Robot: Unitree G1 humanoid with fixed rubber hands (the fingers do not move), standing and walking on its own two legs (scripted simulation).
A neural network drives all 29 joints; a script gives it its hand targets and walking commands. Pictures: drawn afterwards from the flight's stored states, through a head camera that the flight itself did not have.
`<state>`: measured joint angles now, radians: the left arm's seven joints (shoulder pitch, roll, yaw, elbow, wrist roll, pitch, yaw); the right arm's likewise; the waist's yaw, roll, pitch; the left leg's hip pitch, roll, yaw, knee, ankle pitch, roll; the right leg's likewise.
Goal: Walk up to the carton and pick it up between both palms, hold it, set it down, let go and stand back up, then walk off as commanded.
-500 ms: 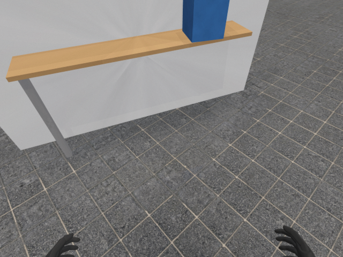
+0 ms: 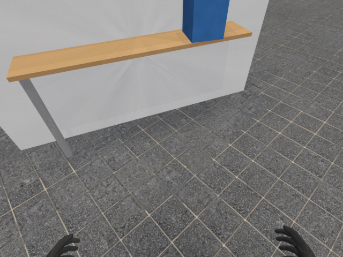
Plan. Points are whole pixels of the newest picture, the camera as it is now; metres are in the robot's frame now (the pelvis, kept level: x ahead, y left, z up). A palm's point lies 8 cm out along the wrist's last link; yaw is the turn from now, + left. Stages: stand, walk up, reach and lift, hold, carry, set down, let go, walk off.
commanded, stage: stand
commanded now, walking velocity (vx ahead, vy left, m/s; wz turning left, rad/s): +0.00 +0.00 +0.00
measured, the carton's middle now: (203, 14) +1.43 -0.18 +0.07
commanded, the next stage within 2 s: walk up in 0.56 s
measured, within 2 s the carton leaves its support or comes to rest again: neither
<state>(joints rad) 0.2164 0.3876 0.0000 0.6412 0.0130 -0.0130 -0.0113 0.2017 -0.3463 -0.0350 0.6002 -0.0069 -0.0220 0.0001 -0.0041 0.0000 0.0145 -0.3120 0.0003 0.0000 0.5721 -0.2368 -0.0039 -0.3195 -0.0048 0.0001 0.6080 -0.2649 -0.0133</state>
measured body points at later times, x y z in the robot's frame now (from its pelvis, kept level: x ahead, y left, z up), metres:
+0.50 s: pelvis +0.00 +0.00 +0.00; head +0.00 +0.00 +0.45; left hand +0.15 +0.29 -0.07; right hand +0.16 -0.28 -0.07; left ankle +0.04 +0.13 -0.73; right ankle +0.04 -0.11 -0.73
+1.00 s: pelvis +0.03 +0.02 +0.01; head +0.00 +0.02 +0.45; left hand +0.11 +0.34 -0.08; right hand +0.20 -0.28 -0.05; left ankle +0.06 +0.17 -0.69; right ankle +0.04 -0.11 -0.73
